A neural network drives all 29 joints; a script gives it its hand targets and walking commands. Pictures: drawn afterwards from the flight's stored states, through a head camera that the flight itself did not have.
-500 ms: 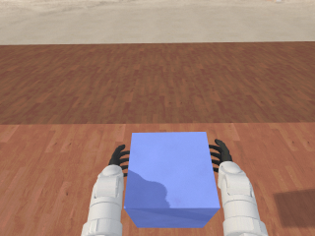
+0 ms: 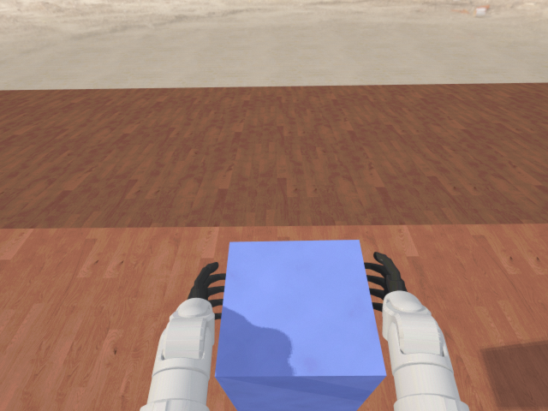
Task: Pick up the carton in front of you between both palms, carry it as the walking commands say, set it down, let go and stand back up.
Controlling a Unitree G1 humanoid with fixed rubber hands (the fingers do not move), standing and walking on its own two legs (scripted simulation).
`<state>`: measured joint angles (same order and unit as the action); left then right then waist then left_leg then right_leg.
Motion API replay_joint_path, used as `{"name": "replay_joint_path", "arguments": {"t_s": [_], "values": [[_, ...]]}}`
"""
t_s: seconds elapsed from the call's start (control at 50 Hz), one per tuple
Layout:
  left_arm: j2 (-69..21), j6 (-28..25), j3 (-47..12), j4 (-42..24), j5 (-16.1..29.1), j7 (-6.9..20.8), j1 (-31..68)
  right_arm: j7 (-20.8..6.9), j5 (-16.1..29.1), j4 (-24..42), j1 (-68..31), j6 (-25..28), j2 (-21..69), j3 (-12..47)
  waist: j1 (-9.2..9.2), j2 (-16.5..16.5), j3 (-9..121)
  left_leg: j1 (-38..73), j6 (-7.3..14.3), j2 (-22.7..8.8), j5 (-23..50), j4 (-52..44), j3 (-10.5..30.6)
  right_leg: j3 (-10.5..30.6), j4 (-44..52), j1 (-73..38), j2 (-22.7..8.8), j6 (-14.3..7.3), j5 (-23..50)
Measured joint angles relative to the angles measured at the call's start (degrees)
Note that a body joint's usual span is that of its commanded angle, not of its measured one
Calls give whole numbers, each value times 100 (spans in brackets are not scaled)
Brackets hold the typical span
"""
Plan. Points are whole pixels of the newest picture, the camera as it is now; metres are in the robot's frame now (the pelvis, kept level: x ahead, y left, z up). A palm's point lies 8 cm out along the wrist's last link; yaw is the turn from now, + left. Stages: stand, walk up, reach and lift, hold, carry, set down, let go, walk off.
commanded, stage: reach and lift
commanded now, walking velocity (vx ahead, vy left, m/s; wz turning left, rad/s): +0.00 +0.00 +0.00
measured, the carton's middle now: (295, 331) +0.29 +0.00 -0.06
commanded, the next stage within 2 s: hold in 0.08 s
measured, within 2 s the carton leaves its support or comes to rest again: neither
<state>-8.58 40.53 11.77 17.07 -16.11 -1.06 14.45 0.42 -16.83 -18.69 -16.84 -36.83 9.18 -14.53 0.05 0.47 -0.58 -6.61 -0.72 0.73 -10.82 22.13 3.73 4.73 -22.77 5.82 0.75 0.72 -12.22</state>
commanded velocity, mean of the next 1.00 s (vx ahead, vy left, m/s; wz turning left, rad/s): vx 0.00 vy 0.00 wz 0.00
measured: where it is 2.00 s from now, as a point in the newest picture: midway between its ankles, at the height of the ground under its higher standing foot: outside the picture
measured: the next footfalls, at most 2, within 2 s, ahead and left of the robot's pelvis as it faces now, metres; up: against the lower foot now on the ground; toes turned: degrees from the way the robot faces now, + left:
left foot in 1.72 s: +0.22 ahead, +0.09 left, +0.00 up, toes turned +9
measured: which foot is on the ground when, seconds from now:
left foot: down 0.00-1.00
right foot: down 0.00-1.00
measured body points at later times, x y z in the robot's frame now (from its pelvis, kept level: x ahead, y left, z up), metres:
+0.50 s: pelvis -0.02 +0.00 +0.00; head -0.06 +0.00 +0.45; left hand +0.28 +0.15 +0.03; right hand +0.29 -0.15 +0.04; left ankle +0.02 +0.13 -0.74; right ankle +0.01 -0.13 -0.74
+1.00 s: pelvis +0.00 +0.00 +0.00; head -0.05 +0.00 +0.45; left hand +0.29 +0.15 +0.03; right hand +0.30 -0.15 +0.05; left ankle +0.02 +0.13 -0.74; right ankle +0.01 -0.13 -0.74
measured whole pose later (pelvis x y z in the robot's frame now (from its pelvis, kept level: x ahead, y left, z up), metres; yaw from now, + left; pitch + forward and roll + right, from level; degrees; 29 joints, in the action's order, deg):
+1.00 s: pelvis +0.00 +0.00 +0.00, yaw +0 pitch -7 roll +0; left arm -8.5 45.5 10.3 13.3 -16.1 -0.7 13.9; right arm -0.1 -16.7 -14.6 -16.0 -41.8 8.9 -13.1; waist 0.3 0.5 -0.9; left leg -3.2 -0.7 0.7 -9.8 20.2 3.7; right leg 4.9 -20.8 2.4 0.7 0.7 -11.2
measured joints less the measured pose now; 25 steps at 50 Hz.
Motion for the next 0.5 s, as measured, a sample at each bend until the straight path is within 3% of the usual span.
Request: {"name": "replay_joint_path", "arguments": {"t_s": [0.26, 0.5], "values": [[53, 357, -291, -546, 146, -47, -268, 57, 179, 567, 279, -378, -67, 302, 34, -1, 37, 303, -10, -18, 108, -229, 34, -27, 251, -321, 3, -11, 114], [-17, 492, -58, -263, -55, 37, 81, -4, -41, 293, -54, -490, 13, 30, 17, -2, -107, 205, 2, -7, 83, 4, 2, 6, 10, -209, 11, 1, 93]]}}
